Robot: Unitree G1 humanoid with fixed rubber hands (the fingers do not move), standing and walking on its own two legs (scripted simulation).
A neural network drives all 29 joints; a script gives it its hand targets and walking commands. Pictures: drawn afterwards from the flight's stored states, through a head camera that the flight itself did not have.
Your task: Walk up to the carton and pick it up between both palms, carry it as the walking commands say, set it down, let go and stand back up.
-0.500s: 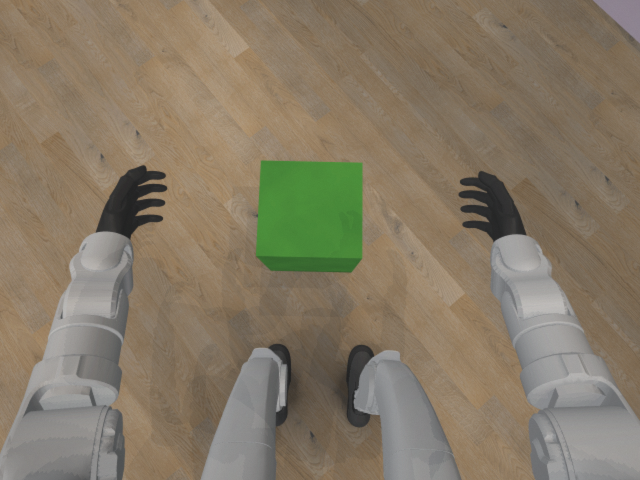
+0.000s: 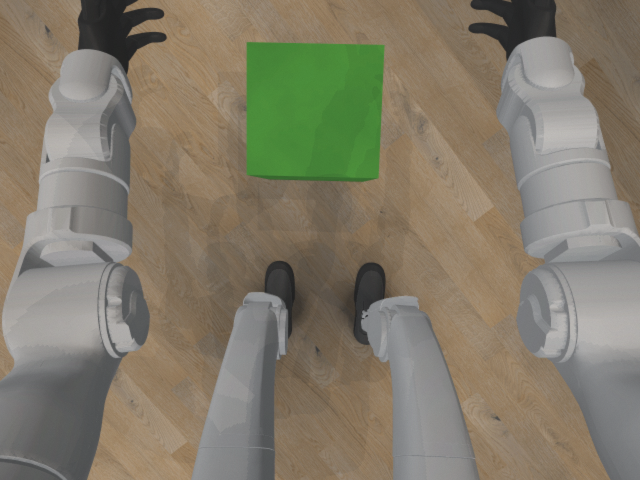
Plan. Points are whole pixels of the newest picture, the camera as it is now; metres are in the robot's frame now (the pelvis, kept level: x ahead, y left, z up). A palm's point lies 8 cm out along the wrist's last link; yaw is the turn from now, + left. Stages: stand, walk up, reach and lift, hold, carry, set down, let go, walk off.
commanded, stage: reach and lift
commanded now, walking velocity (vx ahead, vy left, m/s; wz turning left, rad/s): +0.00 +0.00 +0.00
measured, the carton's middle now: (315, 125) +0.52 +0.05 -0.54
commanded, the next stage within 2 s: none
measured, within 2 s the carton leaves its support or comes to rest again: neither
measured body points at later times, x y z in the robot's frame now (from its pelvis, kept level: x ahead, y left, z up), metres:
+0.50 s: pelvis -0.04 +0.01 -0.07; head +0.34 +0.03 +0.15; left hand +0.53 +0.24 -0.22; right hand +0.54 -0.16 -0.24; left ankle +0.07 +0.13 -0.64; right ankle +0.07 -0.11 -0.64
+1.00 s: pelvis -0.05 -0.01 -0.21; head +0.33 +0.02 +0.01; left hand +0.52 +0.22 -0.38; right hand +0.53 -0.16 -0.39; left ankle +0.07 +0.13 -0.64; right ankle +0.07 -0.11 -0.64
